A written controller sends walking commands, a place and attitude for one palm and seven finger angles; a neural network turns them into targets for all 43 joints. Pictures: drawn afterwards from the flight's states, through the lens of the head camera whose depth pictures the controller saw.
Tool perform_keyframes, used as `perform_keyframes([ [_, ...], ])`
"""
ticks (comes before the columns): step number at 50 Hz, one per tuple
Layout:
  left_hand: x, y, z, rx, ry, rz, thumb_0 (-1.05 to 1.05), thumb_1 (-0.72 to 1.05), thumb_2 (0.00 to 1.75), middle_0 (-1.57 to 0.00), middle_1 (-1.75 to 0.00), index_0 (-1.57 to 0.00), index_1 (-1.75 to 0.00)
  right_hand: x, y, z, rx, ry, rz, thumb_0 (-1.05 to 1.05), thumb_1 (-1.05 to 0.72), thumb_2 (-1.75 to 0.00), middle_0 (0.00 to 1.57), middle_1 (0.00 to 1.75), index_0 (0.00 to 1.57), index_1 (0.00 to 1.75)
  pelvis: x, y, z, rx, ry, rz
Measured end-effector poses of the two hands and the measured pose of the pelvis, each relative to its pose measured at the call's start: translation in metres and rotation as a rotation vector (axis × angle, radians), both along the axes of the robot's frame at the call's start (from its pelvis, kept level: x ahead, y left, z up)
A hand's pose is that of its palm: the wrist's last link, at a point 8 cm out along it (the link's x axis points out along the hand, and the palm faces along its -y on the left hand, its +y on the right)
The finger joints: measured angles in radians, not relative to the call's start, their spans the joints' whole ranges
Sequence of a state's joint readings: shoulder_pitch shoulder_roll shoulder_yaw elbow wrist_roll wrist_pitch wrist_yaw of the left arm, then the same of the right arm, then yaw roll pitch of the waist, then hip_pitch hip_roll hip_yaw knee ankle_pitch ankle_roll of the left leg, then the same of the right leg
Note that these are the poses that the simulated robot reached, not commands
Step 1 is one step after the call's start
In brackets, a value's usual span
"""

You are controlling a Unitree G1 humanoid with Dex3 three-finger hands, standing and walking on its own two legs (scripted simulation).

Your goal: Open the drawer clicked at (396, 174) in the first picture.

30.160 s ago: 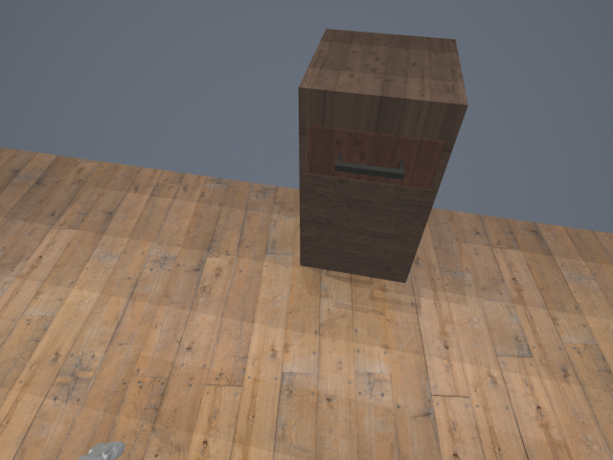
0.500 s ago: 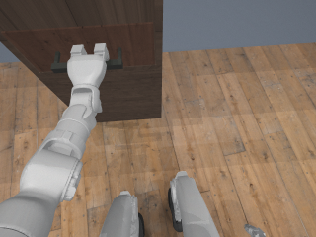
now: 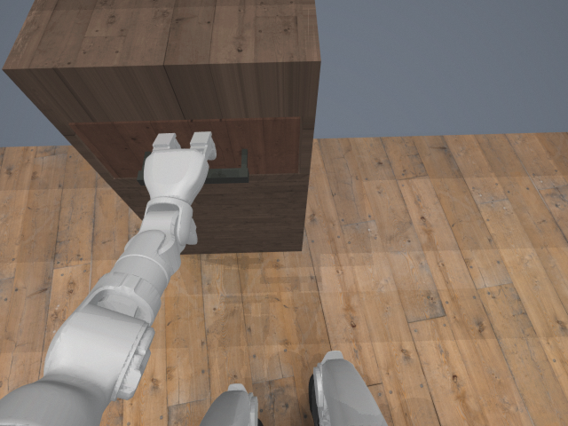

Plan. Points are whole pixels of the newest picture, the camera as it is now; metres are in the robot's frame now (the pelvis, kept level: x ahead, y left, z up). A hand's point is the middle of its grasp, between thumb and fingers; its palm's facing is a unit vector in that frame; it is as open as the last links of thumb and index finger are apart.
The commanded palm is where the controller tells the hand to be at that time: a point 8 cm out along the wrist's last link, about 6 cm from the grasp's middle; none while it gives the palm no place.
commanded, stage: lift the fingers back up to retry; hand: left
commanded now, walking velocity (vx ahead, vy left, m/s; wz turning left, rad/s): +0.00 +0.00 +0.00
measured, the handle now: (195, 166) +0.56 +0.13 -0.09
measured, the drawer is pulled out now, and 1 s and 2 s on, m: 0.00 0.00 0.00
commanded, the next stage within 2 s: re-aim the fingers above the handle in 0.08 s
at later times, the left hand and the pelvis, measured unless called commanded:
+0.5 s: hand (188, 198) +0.46 +0.13 -0.04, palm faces -0.07 -0.03 -1.00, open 13.8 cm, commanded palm +0.44 +0.13 +0.01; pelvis +0.01 +0.00 +0.01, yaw +0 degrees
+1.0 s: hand (198, 205) +0.45 +0.11 -0.04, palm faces -0.10 -0.03 -1.00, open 13.8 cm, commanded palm +0.44 +0.12 +0.01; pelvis +0.00 -0.01 +0.01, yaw +0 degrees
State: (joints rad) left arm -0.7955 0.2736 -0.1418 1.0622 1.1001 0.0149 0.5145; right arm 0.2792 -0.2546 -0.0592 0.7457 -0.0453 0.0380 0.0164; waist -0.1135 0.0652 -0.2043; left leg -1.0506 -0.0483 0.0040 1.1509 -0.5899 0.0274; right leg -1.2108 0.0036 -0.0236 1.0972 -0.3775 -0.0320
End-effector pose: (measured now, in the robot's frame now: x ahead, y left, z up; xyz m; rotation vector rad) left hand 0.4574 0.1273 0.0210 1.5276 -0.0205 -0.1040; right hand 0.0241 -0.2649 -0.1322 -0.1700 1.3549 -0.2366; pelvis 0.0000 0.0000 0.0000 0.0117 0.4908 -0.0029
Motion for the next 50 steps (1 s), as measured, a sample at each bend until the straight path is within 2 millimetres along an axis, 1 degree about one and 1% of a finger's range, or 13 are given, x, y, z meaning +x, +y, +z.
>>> perform_keyframes([
  [4, 0.0, -0.004, -0.003, -0.012, 0.017, -0.001, 0.0, -0.49, 0.3, -0.32, -1.2, -0.32, -1.2, 0.011, 0.0, 0.006, -0.002, -0.012, 0.006, 0.0, -0.91, -0.9, 0.2, 0.3, 0.2, 0.3, 0.006, 0.0, 0.004, 0.0, -0.005, -0.005],
  [8, -0.001, -0.005, -0.008, -0.016, 0.012, -0.013, 0.0, -0.49, 0.3, -0.32, -1.2, -0.32, -1.2, 0.021, 0.001, 0.005, -0.001, -0.023, 0.011, 0.0, -0.91, -0.9, 0.2, 0.3, 0.2, 0.3, 0.009, 0.001, 0.004, 0.0, 0.0, -0.01],
  [14, -0.005, 0.005, -0.013, -0.007, -0.012, 0.003, 0.0, -0.49, 0.3, -0.32, -1.2, -0.32, -1.2, 0.029, 0.006, -0.001, 0.015, -0.021, 0.019, 0.0, -0.91, -0.9, 0.2, 0.3, 0.2, 0.3, 0.011, 0.001, 0.002, 0.002, 0.005, -0.013],
  [17, -0.007, 0.012, -0.014, 0.02, -0.012, 0.02, 0.0, -0.49, 0.3, -0.32, -1.2, -0.32, -1.2, 0.032, 0.009, -0.004, 0.028, -0.018, 0.022, 0.0, -0.91, -0.9, 0.2, 0.3, 0.2, 0.3, 0.011, 0.002, 0.002, 0.001, 0.002, -0.011],
  [20, -0.009, 0.014, -0.012, 0.032, -0.001, 0.026, 0.0, -0.49, 0.3, -0.32, -1.2, -0.32, -1.2, 0.033, 0.012, -0.005, 0.038, -0.015, 0.023, 0.0, -0.91, -0.9, 0.2, 0.3, 0.2, 0.3, 0.01, 0.001, 0.003, 0.0, -0.002, -0.004],
  [22, -0.01, 0.011, -0.011, 0.028, 0.009, 0.023, 0.0, -0.49, 0.3, -0.32, -1.2, -0.32, -1.2, 0.032, 0.014, -0.004, 0.042, -0.014, 0.023, 0.0, -0.91, -0.9, 0.2, 0.3, 0.2, 0.3, 0.009, 0.001, 0.004, -0.001, -0.007, 0.0],
  [25, -0.01, 0.002, -0.008, 0.011, 0.02, -0.001, 0.0, -0.49, 0.3, -0.32, -1.2, -0.32, -1.2, 0.031, 0.014, -0.002, 0.041, -0.016, 0.022, 0.0, -0.91, -0.9, 0.2, 0.3, 0.2, 0.3, 0.009, 0.001, 0.006, -0.002, -0.012, 0.005],
  [31, -0.005, -0.017, -0.004, -0.01, -0.009, -0.043, 0.0, -0.49, 0.3, -0.32, -1.2, -0.32, -1.2, 0.024, 0.009, 0.0, 0.024, -0.021, 0.021, 0.0, -0.91, -0.9, 0.2, 0.3, 0.2, 0.3, 0.006, -0.001, 0.004, 0.001, -0.01, 0.0],
  [34, -0.001, -0.017, -0.005, 0.0, -0.034, -0.028, 0.0, -0.49, 0.3, -0.32, -1.2, -0.32, -1.2, 0.018, 0.004, -0.002, 0.016, -0.016, 0.017, 0.0, -0.91, -0.9, 0.2, 0.3, 0.2, 0.3, 0.003, -0.002, 0.0, 0.006, -0.002, -0.007],
  [38, 0.0, -0.009, -0.009, 0.026, -0.046, 0.02, 0.0, -0.49, 0.3, -0.32, -1.2, -0.32, -1.2, 0.009, 0.0, -0.007, 0.016, -0.002, 0.004, 0.0, -0.91, -0.9, 0.2, 0.3, 0.2, 0.3, 0.0, -0.004, -0.003, 0.013, 0.005, -0.018],
  [43, -0.01, 0.003, -0.012, 0.061, 0.007, 0.06, 0.0, -0.49, 0.3, -0.32, -1.2, -0.32, -1.2, 0.002, 0.0, -0.009, 0.033, 0.012, -0.012, 0.0, -0.91, -0.9, 0.2, 0.3, 0.2, 0.3, -0.002, -0.006, 0.0, 0.018, -0.004, -0.02],
  [46, -0.018, 0.0, -0.012, 0.052, 0.044, 0.04, 0.0, -0.49, 0.3, -0.32, -1.2, -0.32, -1.2, 0.002, 0.0, -0.007, 0.038, 0.009, -0.011, 0.0, -0.91, -0.9, 0.2, 0.3, 0.2, 0.3, -0.002, -0.007, 0.003, 0.018, -0.015, -0.012],
  [50, -0.023, -0.015, -0.006, 0.01, 0.04, -0.025, 0.0, -0.49, 0.3, -0.32, -1.2, -0.32, -1.2, 0.005, -0.001, -0.003, 0.03, -0.01, 0.003, 0.0, -0.91, -0.9, 0.2, 0.3, 0.2, 0.3, -0.002, -0.01, 0.006, 0.018, -0.024, -0.001],
])
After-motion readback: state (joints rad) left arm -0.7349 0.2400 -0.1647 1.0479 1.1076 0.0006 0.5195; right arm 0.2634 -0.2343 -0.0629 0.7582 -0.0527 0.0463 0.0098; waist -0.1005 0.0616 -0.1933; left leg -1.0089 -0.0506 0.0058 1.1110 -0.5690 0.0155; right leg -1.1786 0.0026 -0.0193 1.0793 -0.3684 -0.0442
